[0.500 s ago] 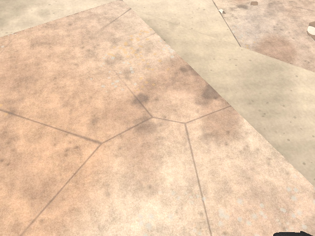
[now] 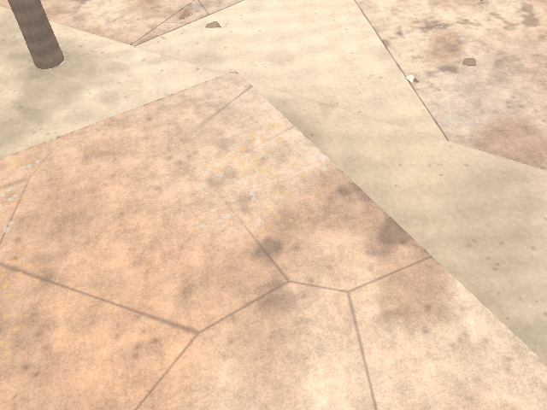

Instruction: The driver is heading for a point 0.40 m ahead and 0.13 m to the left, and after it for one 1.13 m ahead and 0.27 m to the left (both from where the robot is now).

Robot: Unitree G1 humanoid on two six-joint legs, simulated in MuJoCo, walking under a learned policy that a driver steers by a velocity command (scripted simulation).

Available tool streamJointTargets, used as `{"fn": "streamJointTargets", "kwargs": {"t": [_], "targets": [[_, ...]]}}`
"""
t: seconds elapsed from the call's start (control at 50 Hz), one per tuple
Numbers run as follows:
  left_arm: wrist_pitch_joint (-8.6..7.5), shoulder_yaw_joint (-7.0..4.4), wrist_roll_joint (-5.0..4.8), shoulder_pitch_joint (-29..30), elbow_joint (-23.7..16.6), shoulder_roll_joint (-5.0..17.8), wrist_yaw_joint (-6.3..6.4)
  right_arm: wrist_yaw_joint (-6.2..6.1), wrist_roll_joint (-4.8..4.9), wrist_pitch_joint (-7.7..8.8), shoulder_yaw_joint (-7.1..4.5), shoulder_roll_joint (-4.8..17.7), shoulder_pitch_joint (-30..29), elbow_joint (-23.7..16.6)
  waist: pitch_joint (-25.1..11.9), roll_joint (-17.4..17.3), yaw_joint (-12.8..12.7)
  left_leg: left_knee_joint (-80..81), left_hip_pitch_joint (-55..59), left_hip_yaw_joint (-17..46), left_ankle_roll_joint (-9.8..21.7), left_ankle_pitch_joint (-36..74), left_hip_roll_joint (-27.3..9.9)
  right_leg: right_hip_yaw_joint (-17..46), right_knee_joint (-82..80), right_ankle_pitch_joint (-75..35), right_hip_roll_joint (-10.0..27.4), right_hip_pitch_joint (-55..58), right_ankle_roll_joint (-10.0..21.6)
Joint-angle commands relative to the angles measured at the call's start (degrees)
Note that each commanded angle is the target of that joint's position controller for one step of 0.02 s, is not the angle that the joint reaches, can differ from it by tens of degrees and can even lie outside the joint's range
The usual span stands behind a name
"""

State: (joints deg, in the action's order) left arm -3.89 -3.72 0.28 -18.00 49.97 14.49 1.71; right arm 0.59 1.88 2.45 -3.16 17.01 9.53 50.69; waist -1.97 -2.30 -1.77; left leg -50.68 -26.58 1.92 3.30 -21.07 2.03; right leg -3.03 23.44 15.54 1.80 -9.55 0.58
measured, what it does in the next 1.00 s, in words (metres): walks ahead, turning left: left foot, then right foot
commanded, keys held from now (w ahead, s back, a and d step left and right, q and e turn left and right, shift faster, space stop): w+q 0.08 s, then q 0.46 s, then no key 0.46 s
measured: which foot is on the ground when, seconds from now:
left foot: up 0.00-0.26, down 0.28-0.76, up 0.78-0.98, down 1.00-1.00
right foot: down 0.00-0.30, up 0.32-0.72, down 0.74-1.00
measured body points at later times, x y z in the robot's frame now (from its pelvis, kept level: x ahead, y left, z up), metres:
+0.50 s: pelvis +0.16 +0.06 -0.01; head +0.21 +0.09 +0.43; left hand +0.22 +0.38 -0.13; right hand +0.38 -0.16 -0.11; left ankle +0.22 +0.15 -0.74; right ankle +0.21 -0.10 -0.67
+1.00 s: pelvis +0.23 +0.05 -0.01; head +0.25 +0.05 +0.44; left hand +0.25 +0.34 -0.12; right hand +0.47 -0.14 -0.13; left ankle +0.17 +0.17 -0.75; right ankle +0.30 -0.06 -0.74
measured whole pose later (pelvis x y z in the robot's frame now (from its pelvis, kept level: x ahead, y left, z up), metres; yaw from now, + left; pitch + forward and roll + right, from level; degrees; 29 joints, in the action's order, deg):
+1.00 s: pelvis +0.23 +0.05 -0.01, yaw +24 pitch +1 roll +0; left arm -0.9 -1.9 0.4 -9.3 45.9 13.1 1.0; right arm -0.8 0.0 -2.5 -3.4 15.9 8.6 44.9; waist 1.1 -1.5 -0.3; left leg -28.9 -13.6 3.8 -1.9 -15.0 0.2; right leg 1.5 29.9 14.0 0.8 -16.6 -1.0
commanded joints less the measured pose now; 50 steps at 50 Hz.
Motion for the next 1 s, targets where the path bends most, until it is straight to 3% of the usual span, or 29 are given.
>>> {"fn": "streamJointTargets", "kwargs": {"t": [0.02, 0.06, 0.14, 0.16, 0.22, 0.26, 0.28, 0.3, 0.32, 0.34, 0.36, 0.38, 0.4, 0.42, 0.46, 0.52, 0.6, 0.68, 0.72, 0.74, 0.76, 0.78, 0.8, 0.82, 0.86, 0.9, 0.94, 0.98, 1.0], "targets": [[-1.59, -1.56, -0.03, -1.22, -1.79, 6.64, 0.27, 0.54, -0.09, 1.13, -1.44, 3.68, -6.42, -4.46, 5.24, 8.70, -1.40, -4.72, -22.10, 4.78, -1.13, 6.71, -4.89, 14.19, -14.92, -2.75, 15.80, 14.38, 7.24], [-1.60, -1.78, 0.48, -1.44, -1.40, 7.02, 0.22, 1.05, -0.29, 0.52, -1.16, 2.00, -7.38, -5.03, 4.63, 8.25, -1.60, -2.26, -19.07, 2.11, -3.02, 11.87, -5.03, 7.50, -15.44, -8.89, 14.08, 12.17, 6.75], [-0.79, -2.25, 0.23, -0.46, -0.86, 9.02, 0.84, 2.04, -1.03, -0.26, -0.14, -0.50, -12.44, -8.38, 7.11, 8.55, -2.40, 9.85, -9.51, -3.39, -4.13, 18.38, -4.91, -3.29, -13.30, -22.54, 11.45, 4.88, 5.61], [-0.44, -2.49, -0.06, -1.13, -0.52, 9.89, 0.94, 2.35, -1.20, -0.40, -0.21, -0.22, -13.00, -9.11, 6.63, 8.86, -2.54, 11.56, -6.93, -4.83, -3.93, 18.33, -4.22, -4.59, -11.60, -26.25, 11.54, 4.58, 5.40], [0.43, -3.14, -1.33, -0.09, -0.52, 11.74, 1.18, 3.14, -0.98, -1.07, -1.30, 2.51, -10.33, -10.09, 4.14, 10.32, -0.17, 14.19, -1.09, -6.31, -1.56, 15.45, -2.68, -5.83, -4.49, -38.76, 13.37, 6.43, 4.32], [0.92, -3.39, -2.14, 2.19, -1.38, 12.18, 1.52, 3.16, -1.24, -1.18, -3.16, 5.67, -0.43, -7.76, -0.76, 9.00, 5.27, 18.94, 10.01, -8.00, 1.36, 17.01, 0.90, -7.11, 8.13, -46.95, 12.13, 6.14, 2.28], [0.75, -3.13, -1.76, 1.15, -1.55, 11.46, 1.39, 2.19, -1.39, -1.44, -4.71, 8.82, 5.54, -6.21, -4.15, 6.01, 8.09, 22.14, 20.44, -6.28, 3.48, 23.43, 1.79, -8.06, 19.16, -41.24, 9.43, 0.97, -0.31], [0.33, -1.64, 1.24, -0.88, -3.33, 6.78, 0.87, 0.33, -1.68, -1.94, -5.91, 14.62, 9.26, -5.97, -9.52, -8.45, 6.97, 20.47, 35.47, 10.66, 8.33, 47.58, -11.00, -8.18, 39.14, -2.85, 4.86, -14.38, -4.26], [-0.41, -0.14, 1.08, -6.67, -4.83, 3.77, 0.21, 0.50, -2.65, -1.61, -5.62, 17.31, 6.42, -8.61, -21.58, -13.98, 2.98, 25.46, 45.79, 38.05, 22.59, 47.36, -25.50, 1.54, 56.91, 27.35, -4.85, -26.49, -6.51], [-0.73, -1.38, -0.82, -2.11, -4.44, 8.58, -0.22, 0.82, -2.33, -1.60, -4.76, 13.45, 6.23, -9.65, -21.72, -4.47, 6.41, 28.85, 41.05, 33.06, 20.11, 37.96, -22.32, 8.94, 59.12, 22.87, -1.71, -27.63, -5.26], [-0.62, -1.43, -1.93, 2.03, -5.81, 8.90, 0.02, 0.75, -1.76, -1.20, -4.03, 10.48, 2.41, -9.99, -13.82, -3.52, 5.46, 29.88, 34.32, 25.91, 17.13, 30.56, -19.14, 7.72, 56.85, 17.71, -0.10, -30.56, -3.81], [-0.09, -1.53, -1.19, 3.09, -5.14, 8.52, 1.01, 0.53, -1.16, -1.08, -3.54, 8.53, -1.08, -10.45, -7.90, 0.98, 3.66, 31.22, 25.93, 21.35, 13.91, 26.03, -15.94, 7.41, 52.46, 13.30, 2.18, -30.07, -3.70], [0.68, -2.06, -0.10, 3.54, -5.34, 9.52, 1.87, 0.25, -1.05, -1.28, -3.21, 7.22, -3.34, -10.88, -5.24, 0.44, 2.30, 32.20, 18.73, 18.89, 12.56, 24.37, -14.20, 7.75, 48.20, 10.65, 3.31, -27.20, -3.65], [1.44, -2.34, 0.24, 2.99, -5.49, 9.77, 2.02, 0.05, -1.80, -1.51, -3.13, 7.14, -4.23, -11.27, -4.31, -1.01, 0.94, 33.27, 13.11, 17.49, 12.09, 23.59, -12.75, 7.89, 46.09, 9.11, 3.37, -23.13, -3.43], [1.99, -2.10, 0.63, 2.10, -5.98, 7.98, 2.13, -0.35, -2.63, -1.46, -3.45, 7.92, -4.42, -11.62, -4.66, -2.49, -0.05, 33.70, 8.77, 16.18, 12.65, 26.84, -11.50, 7.23, 42.04, 7.47, 1.96, -20.18, -3.78], [2.43, -1.68, 0.87, 4.45, -7.30, 7.01, 2.31, -1.35, -1.93, -1.89, -3.89, 9.04, -3.63, -11.91, -5.69, -2.81, 0.44, 33.22, 9.01, 17.12, 12.25, 24.25, -10.87, 7.82, 34.27, 4.72, 0.68, -21.15, -4.90], [2.84, -1.18, 0.37, 7.72, -8.39, 6.78, 1.64, -2.37, -1.70, -3.10, -3.48, 8.14, -4.11, -12.43, -5.05, -4.37, 1.71, 33.60, 7.81, 18.12, 10.06, 10.09, -9.37, 8.14, 25.74, -0.62, 0.32, -19.00, -5.64], [2.01, -0.82, -0.02, 9.08, -9.22, 6.89, 0.70, -2.17, -2.25, -3.75, -2.68, 7.04, -2.52, -11.81, -4.24, -5.30, 2.89, 30.85, 8.55, 19.91, 9.62, 11.96, -9.87, 6.89, 17.86, 1.35, -0.26, -13.54, -5.04], [1.29, -0.65, -0.02, 7.06, -8.73, 6.02, -0.01, -2.09, -1.93, -4.11, -1.74, 5.71, -2.92, -11.76, -4.19, -4.83, 0.90, 27.23, 8.78, 19.85, 7.71, 15.64, -8.89, 5.50, 6.37, -3.65, -0.99, -6.82, -3.34], [1.00, -0.72, 0.56, 6.67, -8.78, 6.73, -0.29, -2.11, -1.81, -4.14, -1.11, 4.23, -0.82, -11.10, -3.73, -3.39, 0.57, 25.17, 7.52, 18.84, 5.12, 14.69, -6.91, 6.95, -0.19, -9.33, 0.78, -2.19, -1.92], [0.94, -1.33, 1.71, 6.16, -9.45, 10.91, -0.16, -2.11, -2.56, -3.89, -0.44, 2.29, 1.94, -11.05, -4.64, 4.88, 2.36, 17.46, 4.60, 14.02, 1.39, 6.62, -2.52, 15.83, -2.81, -18.07, 10.38, 2.20, 1.45], [1.40, -1.60, 2.86, 8.94, -8.99, 12.64, -0.15, -1.94, -2.06, -3.40, -0.85, 2.48, 3.50, -11.84, -2.50, 16.85, 6.08, 13.61, 0.65, 6.07, -1.38, -5.02, 3.59, 24.12, -3.88, -24.16, 16.66, -0.60, 9.46], [1.35, -0.66, 2.68, 10.25, -9.94, 8.44, -0.19, -1.91, -2.73, -2.96, -1.50, 6.00, 1.41, -11.68, -3.41, 16.12, 3.69, 8.61, 2.94, 5.43, -3.46, -8.53, 1.29, 26.51, -5.08, -22.60, 18.41, -2.77, 13.24], [1.27, -0.46, 2.07, 10.47, -9.91, 7.78, -0.17, -1.81, -2.21, -2.99, -2.20, 7.38, -0.38, -11.68, -3.14, 14.48, 2.63, 5.42, 2.74, 4.80, -4.30, -8.07, 0.93, 24.73, -4.63, -21.72, 16.70, -1.87, 12.72], [1.35, -0.90, 0.47, 10.83, -9.34, 9.38, 0.04, -1.94, -2.24, -3.97, -2.28, 5.92, -0.69, -10.76, -2.24, 12.43, 2.12, 2.15, 0.88, 3.97, -6.23, -7.75, -0.47, 21.55, -3.26, -23.39, 14.63, 0.04, 11.15], [1.91, -0.69, 0.24, 11.86, -8.69, 8.61, 0.01, -1.66, -1.77, -4.46, -1.26, 2.36, 0.16, -9.74, -1.92, 11.06, 2.74, 7.56, 5.11, 2.00, -7.08, -5.80, -1.24, 16.48, -1.65, -27.75, 11.27, -1.30, 9.21], [2.63, -0.41, 0.02, 11.26, -7.75, 7.53, -0.28, -1.53, -1.46, -4.39, -0.81, 0.70, 0.74, -8.58, -2.86, 12.10, 2.69, 18.00, 10.45, -0.29, -6.92, 2.17, -0.73, 13.49, 0.26, -29.26, 8.93, -0.54, 8.19], [2.65, -0.08, -0.33, 8.58, -6.38, 6.71, -0.69, -1.35, -1.90, -4.50, -1.00, 1.86, 0.65, -7.79, -3.02, 11.57, 2.34, 28.49, 17.25, 0.07, -5.45, 14.02, -1.01, 12.25, 0.76, -22.76, 6.93, -1.47, 5.38], [2.13, 0.22, 0.18, 7.51, -6.04, 6.25, -1.07, -1.53, -2.37, -4.65, -1.39, 4.43, 0.26, -8.30, -3.69, 8.44, 1.52, 27.84, 20.99, 3.54, -4.12, 20.54, -4.34, 11.57, 1.36, -16.75, 5.97, -3.86, 2.94]]}}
